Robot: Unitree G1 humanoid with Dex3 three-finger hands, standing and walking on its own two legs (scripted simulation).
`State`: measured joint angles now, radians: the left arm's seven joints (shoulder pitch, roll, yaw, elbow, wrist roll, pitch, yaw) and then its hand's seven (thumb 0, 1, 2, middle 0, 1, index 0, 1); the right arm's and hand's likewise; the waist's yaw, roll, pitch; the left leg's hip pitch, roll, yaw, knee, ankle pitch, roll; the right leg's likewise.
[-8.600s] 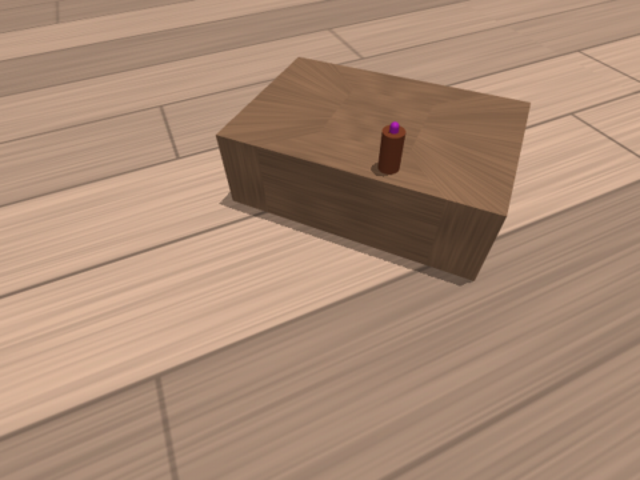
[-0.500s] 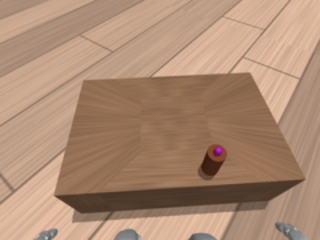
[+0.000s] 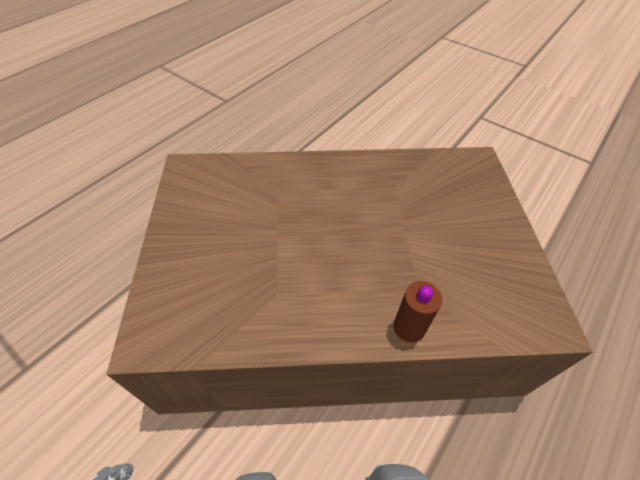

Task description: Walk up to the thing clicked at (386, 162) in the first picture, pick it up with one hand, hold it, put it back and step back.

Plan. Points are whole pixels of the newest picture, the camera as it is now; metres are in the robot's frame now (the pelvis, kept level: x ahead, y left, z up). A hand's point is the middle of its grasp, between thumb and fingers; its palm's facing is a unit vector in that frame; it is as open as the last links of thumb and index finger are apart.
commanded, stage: walk up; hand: right
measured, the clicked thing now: (417, 309) +0.47 -0.21 -0.30
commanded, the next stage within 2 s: stand in 1.00 s
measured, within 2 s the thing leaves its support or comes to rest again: neither
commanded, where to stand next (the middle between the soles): +0.08 +0.00 m, yaw +1 degrees
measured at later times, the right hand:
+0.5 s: hand out of the picture +0.10 -0.25 -0.13, palm faces -0.05 +0.93 -0.36, open 7.4 cm
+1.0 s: hand out of the picture +0.10 -0.25 -0.13, palm faces -0.05 +0.93 -0.36, open 7.4 cm
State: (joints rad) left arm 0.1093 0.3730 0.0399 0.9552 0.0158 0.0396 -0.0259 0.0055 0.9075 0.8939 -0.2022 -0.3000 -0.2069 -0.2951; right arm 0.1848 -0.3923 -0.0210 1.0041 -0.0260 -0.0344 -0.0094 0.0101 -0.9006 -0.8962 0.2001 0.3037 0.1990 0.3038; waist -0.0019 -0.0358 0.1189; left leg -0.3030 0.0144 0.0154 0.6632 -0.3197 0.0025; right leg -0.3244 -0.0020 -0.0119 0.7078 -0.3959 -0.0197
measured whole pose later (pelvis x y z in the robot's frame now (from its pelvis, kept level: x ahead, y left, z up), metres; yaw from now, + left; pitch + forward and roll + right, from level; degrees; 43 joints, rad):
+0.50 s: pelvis +0.01 +0.00 +0.02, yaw +1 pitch -2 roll +0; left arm 0.07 0.34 0.04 1.10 0.01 0.01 -0.03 0.01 0.91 0.89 -0.20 -0.30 -0.21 -0.29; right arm 0.10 -0.36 0.01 1.10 -0.01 -0.03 0.00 0.01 -0.90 -0.90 0.20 0.30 0.20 0.30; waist 0.01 0.00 0.05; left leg -0.17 0.02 0.00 0.40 -0.19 -0.01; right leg -0.15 0.00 -0.04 0.37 -0.18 -0.01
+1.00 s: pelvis +0.01 +0.00 +0.03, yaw +1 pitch -2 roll +0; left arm 0.09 0.34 0.04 1.14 0.01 0.02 -0.03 0.00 0.91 0.89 -0.20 -0.30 -0.21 -0.29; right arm 0.10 -0.35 0.00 1.13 -0.01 -0.02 0.00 0.01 -0.90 -0.90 0.20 0.30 0.20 0.30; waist 0.00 -0.01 0.06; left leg -0.15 0.01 -0.01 0.35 -0.18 -0.01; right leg -0.14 -0.01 -0.04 0.33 -0.17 0.00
